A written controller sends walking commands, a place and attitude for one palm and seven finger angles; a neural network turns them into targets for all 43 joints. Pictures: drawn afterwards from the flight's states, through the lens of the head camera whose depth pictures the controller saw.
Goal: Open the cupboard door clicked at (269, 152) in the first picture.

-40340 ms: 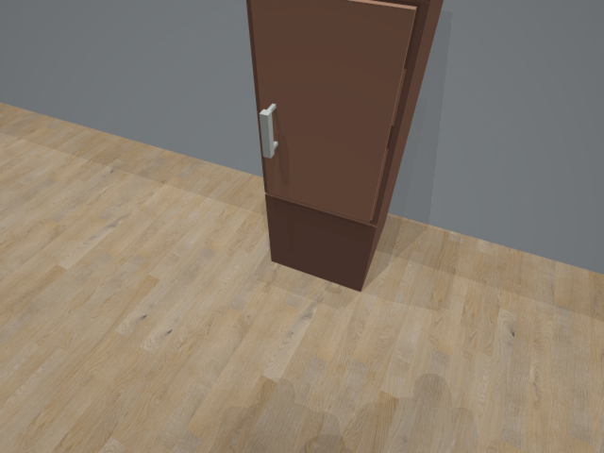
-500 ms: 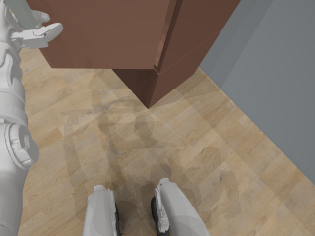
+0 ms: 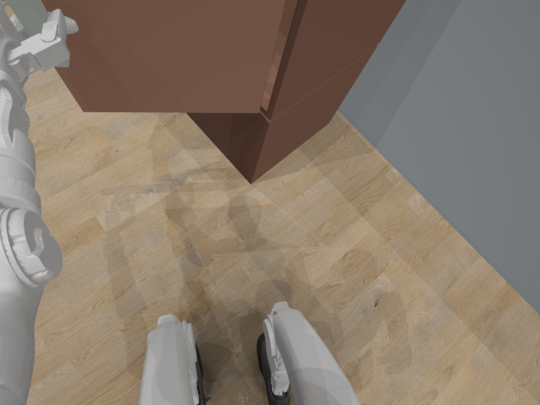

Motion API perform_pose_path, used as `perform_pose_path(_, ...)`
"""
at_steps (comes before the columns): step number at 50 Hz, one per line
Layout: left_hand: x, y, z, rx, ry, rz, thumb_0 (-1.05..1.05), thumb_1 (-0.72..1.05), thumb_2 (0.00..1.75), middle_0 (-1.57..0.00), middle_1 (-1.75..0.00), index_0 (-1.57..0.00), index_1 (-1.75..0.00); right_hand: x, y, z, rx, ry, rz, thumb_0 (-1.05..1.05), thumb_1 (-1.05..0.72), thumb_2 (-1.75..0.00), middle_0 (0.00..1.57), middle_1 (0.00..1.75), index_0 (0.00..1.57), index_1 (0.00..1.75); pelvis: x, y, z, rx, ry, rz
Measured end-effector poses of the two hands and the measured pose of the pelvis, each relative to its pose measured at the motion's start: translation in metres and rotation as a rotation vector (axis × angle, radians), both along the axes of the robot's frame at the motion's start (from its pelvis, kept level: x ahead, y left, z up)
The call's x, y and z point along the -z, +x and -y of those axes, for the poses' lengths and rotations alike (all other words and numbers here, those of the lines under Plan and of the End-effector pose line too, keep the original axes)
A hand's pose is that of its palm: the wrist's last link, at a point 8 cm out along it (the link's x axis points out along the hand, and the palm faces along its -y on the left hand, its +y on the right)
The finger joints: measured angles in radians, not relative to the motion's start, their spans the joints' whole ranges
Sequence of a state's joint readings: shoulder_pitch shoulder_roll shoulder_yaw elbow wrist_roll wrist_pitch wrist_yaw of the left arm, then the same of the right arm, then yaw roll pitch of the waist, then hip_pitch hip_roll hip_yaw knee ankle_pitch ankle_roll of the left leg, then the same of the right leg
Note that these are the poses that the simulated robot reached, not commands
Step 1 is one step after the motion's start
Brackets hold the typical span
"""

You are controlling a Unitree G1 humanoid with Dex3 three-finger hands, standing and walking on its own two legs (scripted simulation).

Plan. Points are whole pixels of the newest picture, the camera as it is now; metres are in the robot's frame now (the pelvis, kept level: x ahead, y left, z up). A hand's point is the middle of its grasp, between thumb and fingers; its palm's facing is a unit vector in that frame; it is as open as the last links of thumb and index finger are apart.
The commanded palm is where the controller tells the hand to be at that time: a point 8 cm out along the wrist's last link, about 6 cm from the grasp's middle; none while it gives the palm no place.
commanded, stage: pull the door open along its arc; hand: left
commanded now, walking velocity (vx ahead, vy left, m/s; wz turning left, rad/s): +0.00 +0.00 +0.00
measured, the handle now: (37, 5) +0.63 +0.22 +0.07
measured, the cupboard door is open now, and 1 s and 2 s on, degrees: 54 97 100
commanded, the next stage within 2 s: open thumb and fingers to let go in 1.06 s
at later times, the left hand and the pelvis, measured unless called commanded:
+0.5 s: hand (77, 110) +0.48 +0.17 +0.07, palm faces +0.09 -0.99 +0.06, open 6.1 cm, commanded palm +0.43 +0.21 +0.06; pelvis +0.03 +0.01 +0.04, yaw +1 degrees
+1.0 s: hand (172, 192) +0.38 +0.07 +0.07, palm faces +0.38 -0.93 +0.01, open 6.3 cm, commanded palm +0.31 +0.10 +0.06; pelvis +0.03 -0.03 +0.05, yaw +5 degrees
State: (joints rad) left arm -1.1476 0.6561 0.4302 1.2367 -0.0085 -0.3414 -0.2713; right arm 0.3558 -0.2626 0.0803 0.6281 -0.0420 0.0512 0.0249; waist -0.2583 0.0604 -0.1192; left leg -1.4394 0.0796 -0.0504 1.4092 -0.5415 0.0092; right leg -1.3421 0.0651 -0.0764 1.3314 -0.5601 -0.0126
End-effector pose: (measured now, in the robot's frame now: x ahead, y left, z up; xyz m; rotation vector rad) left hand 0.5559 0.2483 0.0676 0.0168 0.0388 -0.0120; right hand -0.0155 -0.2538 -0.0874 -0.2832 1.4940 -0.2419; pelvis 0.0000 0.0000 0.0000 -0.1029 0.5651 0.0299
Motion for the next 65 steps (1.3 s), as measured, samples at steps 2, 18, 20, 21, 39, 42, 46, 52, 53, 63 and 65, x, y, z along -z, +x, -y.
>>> perform_pose_path(2,0.000,-0.001,0.000,0.000,0.000,0.001,0.01,0.71,0.82,-0.37,-1.35,-0.37,-1.35,0.000,-0.001,-0.001,0.005,0.002,0.002,0.01,-0.90,-0.90,0.20,0.30,0.20,0.30,0.000,0.000,-0.001,0.003,0.001,0.000)
perform_pose_path(18,0.000,-0.053,0.008,0.016,-0.005,0.002,0.01,0.70,0.73,-0.35,-1.35,-0.35,-1.35,-0.010,0.043,-0.012,0.008,0.076,0.105,0.01,-0.90,-0.90,0.20,0.30,0.20,0.30,-0.025,0.017,-0.006,0.012,0.032,0.048)
perform_pose_path(20,0.001,-0.066,0.011,0.021,-0.007,0.004,0.01,0.70,0.72,-0.34,-1.35,-0.35,-1.35,-0.013,0.058,-0.011,-0.005,0.082,0.139,0.01,-0.90,-0.90,0.20,0.30,0.20,0.30,-0.029,0.020,-0.006,0.008,0.036,0.059)
perform_pose_path(21,0.001,-0.072,0.013,0.023,-0.010,0.005,0.01,0.69,0.72,-0.33,-1.34,-0.35,-1.35,-0.015,0.066,-0.011,-0.012,0.085,0.158,0.01,-0.90,-0.90,0.20,0.30,0.20,0.30,-0.031,0.022,-0.006,0.006,0.038,0.065)
perform_pose_path(39,0.001,-0.173,0.091,-0.437,-0.004,0.051,0.01,0.69,0.77,-0.31,-1.31,-0.31,-1.30,-0.017,0.180,-0.026,-0.229,0.188,0.394,0.01,-0.90,-0.90,0.20,0.30,0.20,0.30,-0.040,0.029,0.009,-0.024,0.078,0.142)
perform_pose_path(42,0.000,-0.186,0.101,-0.420,0.010,0.046,0.01,0.68,0.76,-0.31,-1.31,-0.30,-1.31,-0.015,0.179,-0.025,-0.227,0.201,0.389,0.01,-0.90,-0.90,0.20,0.30,0.20,0.30,-0.042,0.028,0.014,-0.028,0.084,0.157)
perform_pose_path(46,-0.001,-0.203,0.116,-0.403,-0.002,0.024,0.01,0.67,0.75,-0.29,-1.31,-0.31,-1.32,-0.016,0.175,-0.022,-0.222,0.211,0.386,0.01,-0.90,-0.90,0.20,0.30,0.20,0.30,-0.046,0.028,0.021,-0.034,0.092,0.176)
perform_pose_path(52,-0.002,-0.225,0.142,-0.401,-0.026,0.004,0.02,0.67,0.74,-0.28,-1.31,-0.32,-1.32,-0.018,0.176,-0.011,-0.235,0.209,0.399,0.01,-0.90,-0.90,0.20,0.30,0.20,0.30,-0.050,0.028,0.030,-0.041,0.106,0.191)
perform_pose_path(53,-0.002,-0.228,0.147,-0.399,-0.027,0.003,0.02,0.68,0.74,-0.28,-1.31,-0.32,-1.33,-0.018,0.177,-0.009,-0.239,0.208,0.404,0.01,-0.90,-0.90,0.20,0.30,0.20,0.30,-0.050,0.028,0.031,-0.041,0.108,0.192)
perform_pose_path(63,0.002,-0.225,0.149,-0.426,0.041,0.059,0.00,0.65,0.77,-0.32,-1.32,-0.28,-1.33,-0.008,0.195,0.003,-0.280,0.181,0.448,0.01,-0.90,-0.90,0.20,0.30,0.20,0.30,-0.040,0.023,0.043,-0.058,0.120,0.183)
perform_pose_path(65,0.004,-0.223,0.147,-0.419,0.043,0.059,0.00,0.63,0.77,-0.34,-1.32,-0.30,-1.33,-0.005,0.196,0.004,-0.279,0.180,0.448,0.01,-0.90,-0.90,0.20,0.30,0.20,0.30,-0.039,0.021,0.044,-0.060,0.121,0.180)
